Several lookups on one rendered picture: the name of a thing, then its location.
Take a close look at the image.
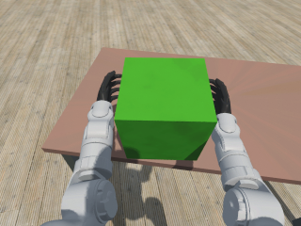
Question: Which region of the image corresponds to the carton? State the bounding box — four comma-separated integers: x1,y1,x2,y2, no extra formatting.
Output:
114,57,218,161

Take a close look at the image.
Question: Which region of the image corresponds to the robot left hand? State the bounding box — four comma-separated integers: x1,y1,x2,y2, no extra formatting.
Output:
96,71,122,103

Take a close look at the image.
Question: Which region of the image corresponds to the robot left upper arm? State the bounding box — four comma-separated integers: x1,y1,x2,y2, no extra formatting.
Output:
40,178,118,226

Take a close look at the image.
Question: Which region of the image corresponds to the table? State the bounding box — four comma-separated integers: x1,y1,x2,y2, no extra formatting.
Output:
41,47,301,226

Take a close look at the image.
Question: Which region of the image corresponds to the robot right upper arm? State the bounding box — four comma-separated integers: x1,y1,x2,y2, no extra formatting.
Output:
222,187,284,226

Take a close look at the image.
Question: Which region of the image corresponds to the left robot forearm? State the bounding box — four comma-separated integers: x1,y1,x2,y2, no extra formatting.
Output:
61,100,115,216

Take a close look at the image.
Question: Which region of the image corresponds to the robot right hand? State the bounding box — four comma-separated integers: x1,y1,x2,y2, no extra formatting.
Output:
209,78,231,115

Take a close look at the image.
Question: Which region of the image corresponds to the right robot forearm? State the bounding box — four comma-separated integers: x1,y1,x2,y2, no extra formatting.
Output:
211,113,285,226

